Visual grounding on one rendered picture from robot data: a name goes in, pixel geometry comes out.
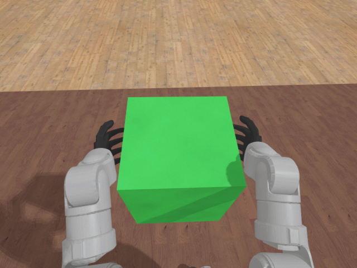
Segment robot right hand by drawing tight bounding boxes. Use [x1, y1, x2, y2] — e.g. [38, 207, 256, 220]
[233, 116, 262, 162]

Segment robot left forearm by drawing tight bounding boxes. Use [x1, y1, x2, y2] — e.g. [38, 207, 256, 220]
[62, 148, 118, 268]

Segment robot right forearm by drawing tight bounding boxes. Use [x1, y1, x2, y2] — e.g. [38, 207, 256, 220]
[243, 142, 314, 268]

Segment robot left hand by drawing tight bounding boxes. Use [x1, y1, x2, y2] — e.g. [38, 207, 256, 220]
[94, 120, 124, 165]

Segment right robot upper arm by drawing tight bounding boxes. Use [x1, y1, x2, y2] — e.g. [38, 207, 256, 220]
[249, 252, 311, 268]

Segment carton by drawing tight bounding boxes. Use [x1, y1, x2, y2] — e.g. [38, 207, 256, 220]
[117, 97, 247, 224]

